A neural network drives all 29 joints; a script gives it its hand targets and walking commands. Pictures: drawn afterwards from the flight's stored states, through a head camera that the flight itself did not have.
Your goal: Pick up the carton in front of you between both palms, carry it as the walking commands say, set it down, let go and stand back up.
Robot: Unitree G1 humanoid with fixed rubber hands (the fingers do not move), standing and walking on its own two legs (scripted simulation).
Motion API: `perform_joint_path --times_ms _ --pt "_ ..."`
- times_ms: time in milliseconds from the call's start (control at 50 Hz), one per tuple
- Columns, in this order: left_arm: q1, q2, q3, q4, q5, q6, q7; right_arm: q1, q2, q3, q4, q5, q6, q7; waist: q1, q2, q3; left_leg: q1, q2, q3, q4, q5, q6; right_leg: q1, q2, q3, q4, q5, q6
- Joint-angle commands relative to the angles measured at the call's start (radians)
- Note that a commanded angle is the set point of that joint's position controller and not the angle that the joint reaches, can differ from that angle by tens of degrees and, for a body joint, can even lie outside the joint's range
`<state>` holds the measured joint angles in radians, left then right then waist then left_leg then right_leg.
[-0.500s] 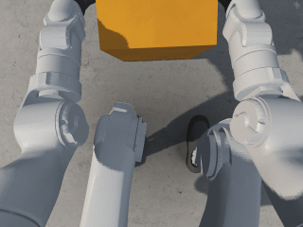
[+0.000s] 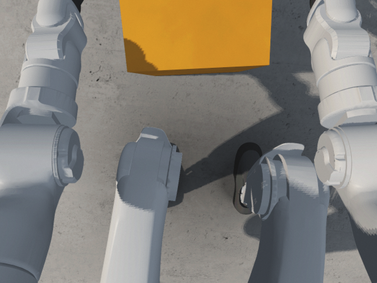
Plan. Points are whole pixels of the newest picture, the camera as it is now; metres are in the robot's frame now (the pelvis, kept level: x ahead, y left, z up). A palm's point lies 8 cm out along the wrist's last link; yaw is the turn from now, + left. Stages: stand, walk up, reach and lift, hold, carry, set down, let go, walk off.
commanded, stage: set down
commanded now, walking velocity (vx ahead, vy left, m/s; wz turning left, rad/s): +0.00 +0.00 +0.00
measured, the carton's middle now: (194, 16) +0.53 +0.06 -0.24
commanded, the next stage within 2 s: let go in 0.94 s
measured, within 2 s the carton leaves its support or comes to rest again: neither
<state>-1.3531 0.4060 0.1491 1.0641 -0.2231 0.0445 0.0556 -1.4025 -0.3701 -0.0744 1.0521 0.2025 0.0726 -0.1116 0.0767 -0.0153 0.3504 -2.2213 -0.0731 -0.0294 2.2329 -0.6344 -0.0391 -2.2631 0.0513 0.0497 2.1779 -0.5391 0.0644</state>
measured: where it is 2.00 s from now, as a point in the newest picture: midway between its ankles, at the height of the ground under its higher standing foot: (200, 189)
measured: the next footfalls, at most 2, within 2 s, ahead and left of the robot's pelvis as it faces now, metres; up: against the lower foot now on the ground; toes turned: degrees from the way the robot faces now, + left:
none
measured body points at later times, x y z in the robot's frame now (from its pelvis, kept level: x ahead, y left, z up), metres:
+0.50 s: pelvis +0.01 +0.00 +0.12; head +0.34 +0.01 +0.43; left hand +0.53 +0.26 +0.01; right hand +0.57 -0.13 +0.00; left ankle +0.10 +0.12 -0.33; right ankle +0.12 -0.13 -0.33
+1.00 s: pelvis +0.03 -0.01 +0.25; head +0.33 +0.00 +0.59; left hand +0.52 +0.26 +0.16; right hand +0.57 -0.14 +0.15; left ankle +0.10 +0.12 -0.33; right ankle +0.12 -0.13 -0.33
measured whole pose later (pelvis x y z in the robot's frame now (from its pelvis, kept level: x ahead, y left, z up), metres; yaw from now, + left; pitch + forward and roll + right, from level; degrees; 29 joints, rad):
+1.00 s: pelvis +0.03 -0.01 +0.25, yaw +0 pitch +45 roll +1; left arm -1.05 0.31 0.37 0.87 -0.02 0.15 -0.09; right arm -1.10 -0.18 -0.27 0.84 -0.06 0.20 -0.11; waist 0.09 -0.05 -0.08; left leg -1.64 -0.03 -0.05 1.27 -0.41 -0.03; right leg -1.68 0.03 0.05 1.24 -0.34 0.02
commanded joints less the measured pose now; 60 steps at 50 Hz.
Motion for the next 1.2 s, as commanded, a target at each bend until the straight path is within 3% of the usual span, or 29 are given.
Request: perform_joint_path --times_ms 0,80,100,160,180,200,260,280,360,380,400,440,460,520,540,600,620,640,660,760,800,900,980,1000,1040,1100,1120,1140,1180 --pt "-0.181 0.18 0.044 -0.219 0.028 -0.012 0.009 -0.247 -0.039 0.033 -0.195 0.017 0.01 -0.01 0.12 -0.066 -1.494 0.656 0.042 0.077 -0.253 0.519 -0.008 0.79 0.003 -0.084 -0.089 0.373 -0.013" --pt "-0.181 0.057 -0.011 -0.294 0.005 0.049 0.02 -0.173 -0.097 -0.128 -0.249 -0.102 0.04 -0.026 -0.026 0.061 -1.481 0.732 0.032 0.059 -0.35 0.444 -0.029 0.683 0.028 -0.163 -0.159 0.262 -0.032" --pt "-0.121 0.101 0.097 -0.29 0.058 0.049 0.018 -0.153 -0.034 -0.036 -0.221 -0.074 0.052 -0.021 0.091 -0.055 -1.41 0.654 0.015 0.105 -0.362 0.4 -0.012 0.702 0.025 -0.109 -0.227 0.217 -0.034" --pt "-0.067 0.012 0.04 -0.239 0.062 0.055 0.013 -0.101 -0.018 -0.15 -0.193 -0.138 0.036 -0.013 0.007 -0.008 -1.371 0.588 0.003 0.089 -0.415 0.406 -0.028 0.704 0.03 -0.148 -0.239 0.254 -0.035" --pt "-0.089 0.072 0.077 -0.226 0.095 0.05 0.009 -0.117 0.006 -0.106 -0.202 -0.108 0.044 -0.013 0.075 -0.005 -1.309 0.635 0.006 0.1 -0.437 0.382 -0.012 0.635 0.043 -0.128 -0.282 0.196 -0.027" --pt "-0.061 0.016 0.086 -0.286 0.057 0.055 0.011 -0.063 0.026 -0.126 -0.239 -0.16 0.036 -0.015 0.02 -0.049 -1.349 0.551 -0.003 0.091 -0.468 0.42 -0.02 0.738 0.04 -0.137 -0.279 0.29 -0.047" --pt "-0.06 0.074 0.123 -0.224 0.126 0.063 -0.008 -0.114 -0.001 -0.135 -0.227 -0.141 0.059 -0.016 0.077 -0.009 -1.341 0.573 0.008 0.121 -0.5 0.343 -0.012 0.711 0.038 -0.137 -0.341 0.195 -0.036" --pt "-0.095 0.018 0.094 -0.264 0.079 0.07 -0.016 -0.125 -0.012 -0.161 -0.265 -0.181 0.061 -0.018 -0.005 0.019 -1.302 0.567 0.008 0.109 -0.534 0.312 -0.022 0.701 0.034 -0.154 -0.368 0.177 -0.044" --pt "-0.073 0.093 0.144 -0.279 0.112 0.076 -0.027 -0.076 0.076 -0.137 -0.238 -0.169 0.077 -0.012 0.038 -0.054 -1.41 0.651 0.013 0.099 -0.591 0.404 -0.006 0.795 0.046 -0.146 -0.416 0.26 -0.024" --pt "-0.015 -0.016 0.098 -0.26 0.102 0.084 -0.04 -0.109 0.004 -0.2 -0.232 -0.203 0.082 -0.015 0.061 0.069 -1.377 0.575 -0.008 0.131 -0.611 0.389 -0.026 0.786 0.042 -0.109 -0.453 0.255 -0.056" --pt "-0.049 0.087 0.163 -0.294 0.109 0.082 -0.042 -0.07 0.027 -0.171 -0.233 -0.223 0.086 -0.018 0.012 -0.114 -1.44 0.603 -0.002 0.106 -0.618 0.387 -0.014 0.839 0.049 -0.128 -0.462 0.265 -0.031" --pt "-0.004 0.044 0.173 -0.308 0.132 0.085 -0.053 -0.095 0.05 -0.145 -0.325 -0.203 0.08 -0.009 0.075 -0.081 -1.431 0.57 -0.006 0.136 -0.64 0.412 -0.016 0.936 0.054 -0.116 -0.502 0.304 -0.034" --pt "-0.043 0.078 0.129 -0.325 0.117 0.089 -0.053 -0.06 0.067 -0.158 -0.25 -0.2 0.098 -0.012 0.009 -0.069 -1.438 0.586 -0.001 0.122 -0.67 0.368 -0.019 0.968 0.05 -0.112 -0.53 0.292 -0.037" --pt "0.053 0.007 0.104 -0.328 0.133 0.092 -0.067 0.007 0.059 -0.165 -0.273 -0.194 0.096 -0.006 0.027 0.05 -1.43 0.69 0.007 0.108 -0.723 0.423 -0.035 0.91 0.054 -0.111 -0.559 0.321 -0.047" --pt "0.015 0.076 0.184 -0.346 0.124 0.082 -0.069 -0.051 0.052 -0.151 -0.34 -0.203 0.095 -0.009 0.082 -0.044 -1.442 0.722 -0.006 0.125 -0.728 0.454 -0.02 0.913 0.051 -0.133 -0.573 0.318 -0.02" --pt "0.06 0.036 0.176 -0.32 0.134 0.099 -0.078 -0.002 0.013 -0.193 -0.36 -0.196 0.106 -0.014 0.032 -0.013 -1.48 0.731 0.002 0.125 -0.768 0.491 -0.023 0.997 0.061 -0.111 -0.654 0.358 -0.031" --pt "0.016 0.124 0.188 -0.384 0.149 0.094 -0.081 0.019 0.128 -0.124 -0.372 -0.198 0.113 -0.011 0.065 -0.119 -1.511 0.774 0.0 0.11 -0.804 0.498 -0.005 1.056 0.063 -0.113 -0.658 0.364 -0.013" --pt "0.041 0.08 0.157 -0.382 0.14 0.1 -0.088 0.013 0.071 -0.151 -0.338 -0.189 0.109 -0.012 0.089 -0.025 -1.515 0.78 -0.006 0.145 -0.806 0.521 -0.031 1.084 0.062 -0.123 -0.688 0.372 -0.022" --pt "0.049 0.01 0.148 -0.385 0.131 0.108 -0.087 -0.028 0.036 -0.182 -0.354 -0.23 0.114 -0.005 0.041 -0.039 -1.483 0.754 0.006 0.103 -0.829 0.517 -0.026 1.069 0.045 -0.102 -0.683 0.384 -0.037" --pt "0.075 0.07 0.202 -0.394 0.167 0.1 -0.099 -0.003 0.07 -0.184 -0.371 -0.223 0.118 -0.006 0.107 -0.035 -1.517 0.927 -0.012 0.1 -0.937 0.632 -0.019 1.098 0.055 -0.114 -0.779 0.397 -0.03" --pt "0.143 -0.024 0.158 -0.265 0.124 0.1 -0.121 0.116 0.124 -0.143 -0.292 -0.219 0.122 0.004 0.018 -0.058 -1.441 0.889 0.01 0.109 -0.96 0.575 -0.015 1.149 0.059 -0.093 -0.864 0.443 -0.012" --pt "0.077 0.085 0.227 -0.315 0.2 0.09 -0.133 0.065 0.147 -0.173 -0.282 -0.256 0.114 0.008 0.08 -0.063 -1.339 0.915 0.004 0.107 -1.094 0.492 -0.005 1.189 0.038 -0.086 -0.96 0.327 -0.018" --pt "0.149 0.096 0.252 -0.295 0.22 0.078 -0.155 0.121 0.124 -0.224 -0.335 -0.295 0.116 -0.007 0.043 -0.099 -1.455 0.969 -0.002 0.122 -1.141 0.541 0.0 1.414 0.04 -0.068 -1.03 0.436 -0.002" --pt "0.173 0.023 0.196 -0.354 0.216 0.08 -0.156 0.215 0.108 -0.22 -0.343 -0.298 0.122 -0.011 0.014 0.057 -1.428 1.035 0.003 0.123 -1.156 0.564 -0.019 1.427 0.027 -0.045 -1.066 0.47 -0.026" --pt "0.305 0.008 0.243 -0.304 0.265 0.086 -0.174 0.291 0.19 -0.189 -0.381 -0.335 0.113 -0.011 0.047 -0.057 -1.353 1.113 0.001 0.117 -1.185 0.593 -0.002 1.396 0.042 -0.052 -1.125 0.434 -0.008" --pt "0.402 -0.01 0.155 -0.4 0.273 0.074 -0.186 0.387 0.189 -0.159 -0.484 -0.336 0.112 -0.015 0.045 -0.008 -1.315 1.198 0.004 0.084 -1.261 0.619 0.011 1.474 0.028 -0.048 -1.197 0.511 -0.012" --pt "0.392 0.007 0.151 -0.418 0.289 0.073 -0.182 0.438 0.226 -0.196 -0.449 -0.347 0.108 -0.016 -0.017 -0.022 -1.307 1.223 0.01 0.081 -1.274 0.613 0.009 1.501 0.028 -0.054 -1.214 0.491 -0.013" --pt "0.489 0.025 0.184 -0.418 0.333 0.07 -0.181 0.466 0.169 -0.199 -0.536 -0.346 0.097 -0.018 0.061 0.028 -1.274 1.305 0.004 0.079 -1.28 0.657 0.013 1.444 0.023 -0.045 -1.225 0.493 -0.008" --pt "0.563 0.017 0.116 -0.513 0.254 0.041 -0.196 0.543 0.227 -0.139 -0.581 -0.316 0.076 -0.006 0.056 -0.037 -1.345 1.372 0.003 0.07 -1.321 0.644 0.013 1.597 0.025 -0.09 -1.233 0.499 -0.001"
